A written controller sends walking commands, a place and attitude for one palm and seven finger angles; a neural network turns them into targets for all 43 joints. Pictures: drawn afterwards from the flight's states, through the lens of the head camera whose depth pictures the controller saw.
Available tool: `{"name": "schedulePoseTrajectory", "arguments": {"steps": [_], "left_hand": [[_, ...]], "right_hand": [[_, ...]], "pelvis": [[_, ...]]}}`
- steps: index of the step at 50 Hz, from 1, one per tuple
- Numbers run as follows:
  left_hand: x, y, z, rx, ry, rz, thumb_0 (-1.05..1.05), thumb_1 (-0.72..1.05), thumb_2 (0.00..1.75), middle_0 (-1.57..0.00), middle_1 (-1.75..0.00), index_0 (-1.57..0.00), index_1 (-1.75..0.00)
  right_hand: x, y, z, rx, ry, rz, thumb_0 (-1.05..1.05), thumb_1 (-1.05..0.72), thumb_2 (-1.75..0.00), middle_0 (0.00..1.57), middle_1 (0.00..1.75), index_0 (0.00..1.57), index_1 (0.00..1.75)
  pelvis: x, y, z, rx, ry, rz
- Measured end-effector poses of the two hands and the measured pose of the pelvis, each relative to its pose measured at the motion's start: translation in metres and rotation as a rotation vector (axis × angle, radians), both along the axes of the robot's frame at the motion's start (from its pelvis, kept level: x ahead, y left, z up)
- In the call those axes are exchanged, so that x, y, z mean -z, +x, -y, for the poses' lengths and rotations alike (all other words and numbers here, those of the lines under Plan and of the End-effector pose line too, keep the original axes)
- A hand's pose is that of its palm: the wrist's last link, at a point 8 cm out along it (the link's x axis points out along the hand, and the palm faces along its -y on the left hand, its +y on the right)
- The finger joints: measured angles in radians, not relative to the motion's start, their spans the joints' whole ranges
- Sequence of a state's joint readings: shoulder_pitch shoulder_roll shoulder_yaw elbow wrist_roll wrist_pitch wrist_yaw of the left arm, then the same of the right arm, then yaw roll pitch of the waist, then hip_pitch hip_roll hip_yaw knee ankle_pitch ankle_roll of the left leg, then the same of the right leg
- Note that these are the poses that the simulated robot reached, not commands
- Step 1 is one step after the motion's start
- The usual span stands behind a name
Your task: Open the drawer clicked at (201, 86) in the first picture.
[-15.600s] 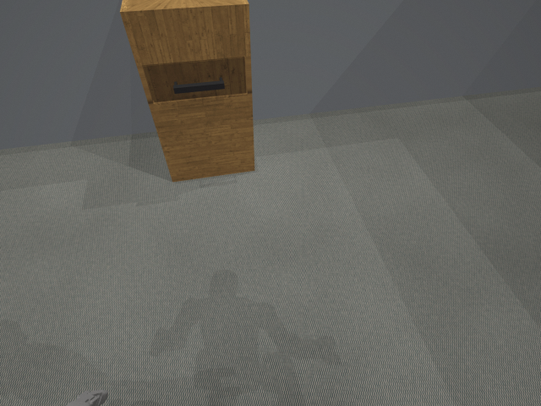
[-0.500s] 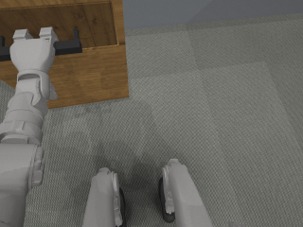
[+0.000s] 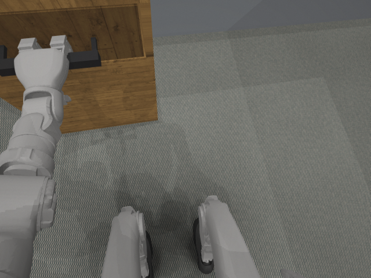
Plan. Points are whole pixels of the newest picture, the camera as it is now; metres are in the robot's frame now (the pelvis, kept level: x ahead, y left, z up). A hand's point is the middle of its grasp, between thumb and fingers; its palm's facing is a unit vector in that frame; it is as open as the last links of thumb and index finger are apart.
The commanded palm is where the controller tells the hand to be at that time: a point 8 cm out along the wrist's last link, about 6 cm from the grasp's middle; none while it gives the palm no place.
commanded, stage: close the thumb around the handle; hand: left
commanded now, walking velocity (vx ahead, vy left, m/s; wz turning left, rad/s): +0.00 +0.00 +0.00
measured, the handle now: (50, 54) +0.59 +0.25 -0.03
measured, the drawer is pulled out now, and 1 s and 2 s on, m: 0.00 0.03 0.12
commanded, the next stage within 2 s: pull the drawer open in 0.36 s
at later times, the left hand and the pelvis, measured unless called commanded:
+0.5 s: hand (56, 82) +0.53 +0.24 -0.05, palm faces -0.04 -0.02 -1.00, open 5.8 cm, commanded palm +0.51 +0.21 +0.00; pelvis +0.00 +0.00 +0.00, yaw +0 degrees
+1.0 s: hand (57, 95) +0.50 +0.24 -0.05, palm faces -0.05 -0.04 -1.00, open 5.8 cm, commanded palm +0.47 +0.21 +0.00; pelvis +0.02 +0.00 +0.02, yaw +0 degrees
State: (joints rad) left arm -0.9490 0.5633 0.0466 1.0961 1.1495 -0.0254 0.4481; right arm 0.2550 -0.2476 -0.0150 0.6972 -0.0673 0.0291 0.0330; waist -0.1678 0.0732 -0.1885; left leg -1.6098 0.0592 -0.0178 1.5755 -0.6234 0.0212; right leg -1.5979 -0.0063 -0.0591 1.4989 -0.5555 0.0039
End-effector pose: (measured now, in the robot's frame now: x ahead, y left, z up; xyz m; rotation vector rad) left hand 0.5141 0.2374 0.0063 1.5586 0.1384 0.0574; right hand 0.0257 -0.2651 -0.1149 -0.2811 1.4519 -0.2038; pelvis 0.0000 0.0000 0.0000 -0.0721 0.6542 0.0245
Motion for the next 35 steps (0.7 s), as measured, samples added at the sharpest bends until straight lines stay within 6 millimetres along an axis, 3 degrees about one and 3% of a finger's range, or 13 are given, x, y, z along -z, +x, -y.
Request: {"name": "schedulePoseTrajectory", "arguments": {"steps": [14,35], "left_hand": [[0.0000,-0.0001,-0.0007,0.011,-0.005,0.016,0.00,0.69,0.81,-0.36,-1.33,-0.38,-1.33],[0.0001,-0.0070,0.0000,0.008,-0.012,0.004,0.00,0.71,0.77,-0.33,-1.35,-0.35,-1.35]], "right_hand": [[0.0039,-0.0025,-0.0018,0.007,0.007,-0.006,0.00,-0.90,-0.90,0.20,0.29,0.20,0.30],[-0.0023,0.0019,-0.0053,0.021,0.017,-0.009,0.00,-0.90,-0.90,0.20,0.29,0.20,0.30]], "pelvis": [[0.0024,-0.0006,-0.0007,0.004,0.000,-0.002],[-0.0058,0.0044,-0.0042,0.012,0.006,0.004]]}}
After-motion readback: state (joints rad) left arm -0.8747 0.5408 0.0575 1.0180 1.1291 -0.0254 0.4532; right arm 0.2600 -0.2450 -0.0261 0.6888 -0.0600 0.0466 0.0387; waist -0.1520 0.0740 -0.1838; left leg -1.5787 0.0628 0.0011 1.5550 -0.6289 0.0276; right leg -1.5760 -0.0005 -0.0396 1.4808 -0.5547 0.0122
